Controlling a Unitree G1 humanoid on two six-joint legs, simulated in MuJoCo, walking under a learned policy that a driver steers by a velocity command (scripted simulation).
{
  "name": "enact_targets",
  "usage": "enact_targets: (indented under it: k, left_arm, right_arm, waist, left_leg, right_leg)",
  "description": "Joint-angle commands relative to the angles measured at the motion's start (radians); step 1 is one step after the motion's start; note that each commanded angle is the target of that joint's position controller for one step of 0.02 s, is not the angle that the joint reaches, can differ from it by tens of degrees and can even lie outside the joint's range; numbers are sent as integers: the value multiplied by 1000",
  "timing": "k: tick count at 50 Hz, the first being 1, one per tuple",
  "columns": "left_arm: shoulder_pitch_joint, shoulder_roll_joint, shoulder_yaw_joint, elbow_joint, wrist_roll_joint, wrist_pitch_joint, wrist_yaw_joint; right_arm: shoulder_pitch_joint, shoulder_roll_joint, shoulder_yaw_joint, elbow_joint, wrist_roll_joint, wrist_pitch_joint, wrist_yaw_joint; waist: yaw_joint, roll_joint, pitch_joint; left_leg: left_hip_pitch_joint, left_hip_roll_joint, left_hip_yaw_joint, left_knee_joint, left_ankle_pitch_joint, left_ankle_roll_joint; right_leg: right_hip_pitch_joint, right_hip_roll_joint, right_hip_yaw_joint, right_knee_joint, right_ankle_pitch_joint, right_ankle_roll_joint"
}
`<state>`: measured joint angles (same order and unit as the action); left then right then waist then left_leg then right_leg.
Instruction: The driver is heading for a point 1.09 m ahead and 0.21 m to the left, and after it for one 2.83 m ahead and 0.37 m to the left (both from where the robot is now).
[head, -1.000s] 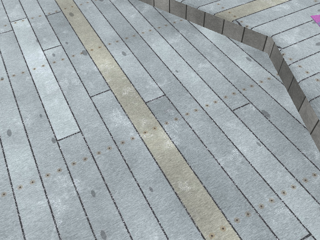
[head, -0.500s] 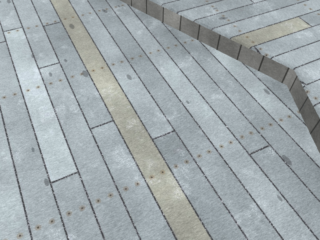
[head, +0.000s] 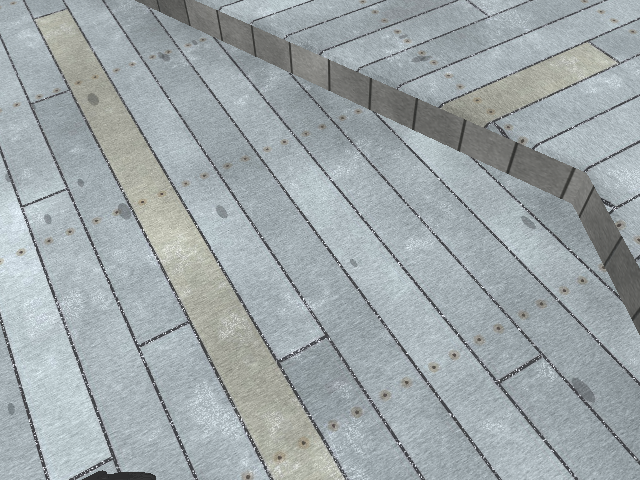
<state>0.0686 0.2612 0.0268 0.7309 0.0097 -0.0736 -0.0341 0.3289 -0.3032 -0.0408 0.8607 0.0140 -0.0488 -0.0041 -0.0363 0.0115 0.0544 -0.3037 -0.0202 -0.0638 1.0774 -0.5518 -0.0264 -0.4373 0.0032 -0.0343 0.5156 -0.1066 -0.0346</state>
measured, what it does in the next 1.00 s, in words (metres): walks ahead: left foot, then right foot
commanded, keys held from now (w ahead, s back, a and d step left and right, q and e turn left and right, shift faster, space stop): no key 0.18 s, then w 0.44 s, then w+q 0.24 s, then q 0.14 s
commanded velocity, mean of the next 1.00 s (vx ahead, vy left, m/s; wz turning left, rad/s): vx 0.33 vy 0.00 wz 0.12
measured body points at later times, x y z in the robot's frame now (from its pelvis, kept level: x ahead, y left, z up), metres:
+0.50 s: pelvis +0.12 +0.02 +0.02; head +0.13 +0.04 +0.47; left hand +0.27 +0.28 -0.10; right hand +0.14 -0.26 -0.10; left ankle +0.08 +0.13 -0.73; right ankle +0.15 -0.11 -0.68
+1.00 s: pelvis +0.34 -0.06 +0.02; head +0.36 -0.06 +0.47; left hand +0.36 +0.22 -0.11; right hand +0.49 -0.32 -0.11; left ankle +0.40 +0.12 -0.66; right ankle +0.33 -0.14 -0.73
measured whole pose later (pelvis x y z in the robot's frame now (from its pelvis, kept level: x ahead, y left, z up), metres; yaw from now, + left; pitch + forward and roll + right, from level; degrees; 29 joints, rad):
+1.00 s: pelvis +0.34 -0.06 +0.02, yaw +8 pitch +0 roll -1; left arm 0.24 0.25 0.06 0.96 0.02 -0.08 0.00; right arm 0.21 -0.29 -0.09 0.86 0.02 -0.04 -0.02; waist 0.03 0.04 0.04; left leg -0.63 0.10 -0.04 0.99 -0.18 0.01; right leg -0.10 0.02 -0.16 0.29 -0.20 -0.05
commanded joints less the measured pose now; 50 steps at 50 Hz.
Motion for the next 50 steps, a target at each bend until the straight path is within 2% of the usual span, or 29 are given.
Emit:
enact_targets:
  k: [1, 3, 5, 7, 9, 12, 13, 15, 16, 17, 18, 19, 20, 21, 22, 24, 28, 32, 34, 36, 37, 38, 39, 40, 41, 42, 44, 47, 50]
  left_arm:
    - [77, 95, 25, -10, -3, 5, 6]
    - [25, 94, 26, 2, 18, 0, 2]
    - [-2, 103, 28, 20, 23, -4, 6]
    - [8, 117, 31, 44, 17, 2, 15]
    - [23, 127, 32, 67, 13, 14, 21]
    - [48, 187, 50, 87, -13, 35, 29]
    - [54, 191, 52, 91, -21, 40, 34]
    - [65, 164, 46, 98, -29, 46, 42]
    - [61, 136, 38, 97, -30, 45, 43]
    - [28, 88, 25, 80, -25, 39, 41]
    - [1, 32, 15, 47, -26, 24, 38]
    - [-54, 96, 28, 33, -20, 7, 38]
    - [-47, 139, 46, 36, -30, -3, 32]
    - [-10, 130, 48, 59, -38, -6, 24]
    - [-9, 122, 48, 64, -34, -9, 19]
    - [-53, 95, 45, 59, -28, -13, 10]
    - [-119, 46, 26, 51, -25, -5, -1]
    - [-171, 74, 24, 33, -33, -3, -5]
    - [-138, 105, 34, 35, -35, -10, -6]
    - [24, 151, 61, 86, -30, -13, 6]
    - [187, 202, 86, 130, -28, -15, 18]
    - [323, 300, 113, 151, -8, -8, 28]
    - [361, 270, 101, 167, -11, -5, 22]
    - [277, 199, 77, 153, -12, -11, 20]
    - [198, 154, 64, 138, -15, -17, 19]
    - [133, 118, 54, 132, -13, -23, 16]
    - [74, 76, 45, 137, 3, -35, 13]
    - [61, 99, 53, 152, 14, -37, 29]
    - [53, 137, 62, 153, 11, -20, 55]
  right_arm:
    - [12, -107, -32, -58, -8, 15, -18]
    - [62, -53, -22, -40, -14, 46, -28]
    - [56, -36, -18, -39, -20, 55, -38]
    - [12, -39, -16, -43, -23, 60, -41]
    - [-30, -56, -22, -45, -20, 69, -40]
    - [-102, -74, -29, -67, -17, 60, -34]
    - [-112, -75, -30, -69, -18, 50, -31]
    - [-80, -60, -30, -47, -17, 28, -25]
    - [-39, -62, -32, -28, -17, 18, -25]
    - [23, -91, -38, -9, -17, 8, -27]
    - [77, -179, -66, 26, -9, 8, -26]
    - [103, -176, -68, 19, -11, -5, -18]
    - [87, -132, -55, 14, -25, -21, -18]
    - [53, -110, -50, 4, -20, -32, -17]
    - [36, -107, -51, 0, -3, -38, -16]
    - [32, -86, -43, 6, -4, -37, -16]
    - [42, -112, -52, 22, -7, -30, -15]
    - [84, -136, -62, 57, 8, -29, -9]
    - [68, -144, -66, 66, 15, -24, -8]
    - [36, -142, -64, 62, 17, -20, -10]
    - [24, -105, -51, 54, 8, -21, -10]
    - [76, -4, -23, 21, -2, -28, -10]
    - [95, 4, -18, 21, 12, -42, -15]
    - [62, -86, -46, 17, 37, -49, -14]
    - [23, -99, -53, 8, 42, -48, -15]
    - [7, -85, -55, 9, 33, -43, -21]
    - [14, -44, -59, 15, 22, -20, -24]
    - [-1, -13, -61, -11, 12, 5, -22]
    - [-78, 5, -51, -61, -2, 11, -5]
  waist:
    - [30, -62, -169]
    - [-18, -114, -162]
    - [-28, -129, -168]
    - [-8, -128, -183]
    - [12, -119, -168]
    - [39, -136, -89]
    - [38, -135, -65]
    - [16, -107, -45]
    - [-3, -78, -47]
    - [-23, 10, -48]
    - [-13, 244, -30]
    - [-69, 268, 18]
    - [-49, 199, 15]
    - [-21, 151, -1]
    - [-18, 128, -3]
    - [-18, 102, -4]
    - [-34, 110, -7]
    - [-47, 118, 24]
    - [-7, 117, 27]
    - [82, 98, -39]
    - [153, 52, -137]
    - [174, -172, -294]
    - [172, -302, -360]
    - [150, -221, -233]
    - [117, -190, -142]
    - [88, -146, -86]
    - [45, -143, -31]
    - [6, -104, -15]
    - [11, -81, -14]
  left_leg:
    - [-237, 106, -17, 43, 52, -18]
    - [-74, 106, 3, -62, 136, -37]
    - [-4, 103, 13, -195, 185, -43]
    - [32, 104, 14, -303, 277, -37]
    - [57, 101, 15, -370, 322, -29]
    - [21, 74, 61, -436, 292, 5]
    - [12, 71, 71, -464, 274, 20]
    - [65, 64, 81, -560, 252, 58]
    - [126, 77, 58, -613, 244, 85]
    - [199, 162, -58, -700, 196, 130]
    - [270, 272, -278, -829, -20, 214]
    - [315, 382, -471, -924, -13, 278]
    - [336, 391, -464, -910, 48, 280]
    - [357, 356, -400, -901, 92, 258]
    - [381, 344, -356, -909, 133, 241]
    - [366, 301, -248, -932, 286, 214]
    - [248, 229, -77, -948, 418, 196]
    - [213, 260, -76, -936, 414, 198]
    - [212, 285, -103, -908, 434, 188]
    - [164, 247, -72, -764, 595, 153]
    - [70, 183, -19, -553, 620, 116]
    - [-245, 53, 84, -172, 366, 37]
    - [-373, 0, -12, 66, -27, 31]
    - [-440, 57, -78, 177, 21, 52]
    - [-447, 100, -55, 183, 104, 71]
    - [-417, 131, -48, 145, 185, 75]
    - [-320, 165, -53, 85, 279, 76]
    - [-307, 146, -24, 23, 333, 48]
    - [-279, 137, 29, -191, 464, 24]
  right_leg:
    - [324, -267, 251, -168, 531, -205]
    - [166, -231, 180, -222, 536, -207]
    - [121, -211, 129, -237, 539, -209]
    - [133, -208, 120, -247, 429, -200]
    - [129, -211, 140, -269, 205, -192]
    - [112, -226, 241, -339, -350, -174]
    - [115, -235, 273, -345, -433, -167]
    - [111, -220, 282, -311, -488, -148]
    - [82, -189, 257, -259, -472, -128]
    - [8, -124, 181, -111, -402, -91]
    - [-167, 37, -25, 106, -352, -21]
    - [-302, 40, -4, 268, -403, -11]
    - [-358, -8, 64, 387, -396, -17]
    - [-371, -35, 81, 426, -347, -22]
    - [-400, -58, 81, 424, -287, -20]
    - [-366, -78, 63, 367, -172, 0]
    - [-172, -48, 3, 158, -15, 40]
    - [-68, -39, 6, 43, 19, 28]
    - [2, -37, 20, -1, 9, 7]
    - [232, -11, 6, -41, -4, -19]
    - [459, -63, 59, -41, -12, -50]
    - [801, -308, 383, -93, -172, -151]
    - [801, -416, 696, -246, -373, -218]
    - [679, -396, 615, -274, -456, -188]
    - [562, -366, 486, -292, -399, -152]
    - [460, -326, 386, -322, -309, -132]
    - [327, -271, 217, -360, -80, -107]
    - [283, -256, 40, -333, 397, -124]
    - [269, -238, -71, -329, 491, -131]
